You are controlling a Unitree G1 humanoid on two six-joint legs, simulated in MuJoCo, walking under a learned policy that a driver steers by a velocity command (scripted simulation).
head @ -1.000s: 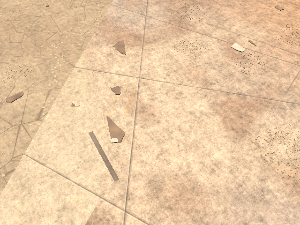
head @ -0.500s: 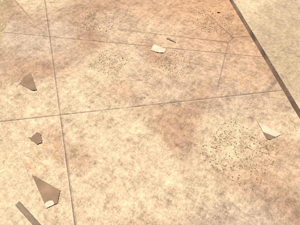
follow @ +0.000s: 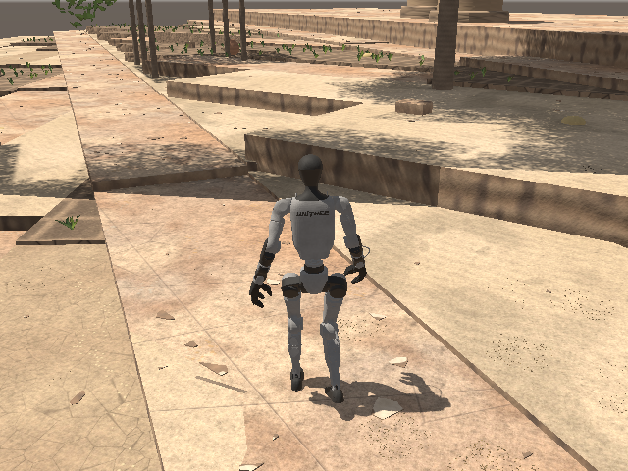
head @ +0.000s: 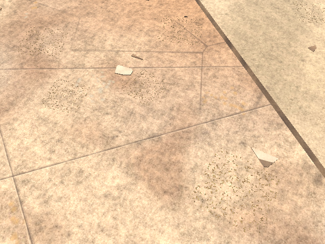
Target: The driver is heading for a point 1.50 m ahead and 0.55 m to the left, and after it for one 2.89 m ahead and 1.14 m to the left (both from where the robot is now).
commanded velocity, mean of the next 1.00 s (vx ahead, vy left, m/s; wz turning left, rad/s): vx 0.03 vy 0.00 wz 0.41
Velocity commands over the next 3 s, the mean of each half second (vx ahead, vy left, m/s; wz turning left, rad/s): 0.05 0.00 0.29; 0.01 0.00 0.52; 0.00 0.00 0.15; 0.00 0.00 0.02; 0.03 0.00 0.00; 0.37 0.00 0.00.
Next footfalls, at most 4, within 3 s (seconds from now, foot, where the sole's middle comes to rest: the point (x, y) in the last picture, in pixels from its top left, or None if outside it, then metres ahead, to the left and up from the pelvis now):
0.28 right None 0.06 -0.10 -0.76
0.72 left None -0.02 0.11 -0.76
1.22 right None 0.09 -0.06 -0.76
2.72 left None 0.04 0.16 -0.76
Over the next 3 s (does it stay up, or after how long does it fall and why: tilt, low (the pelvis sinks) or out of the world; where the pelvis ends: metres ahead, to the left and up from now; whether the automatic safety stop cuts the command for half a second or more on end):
stays up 0.13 0.14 0.02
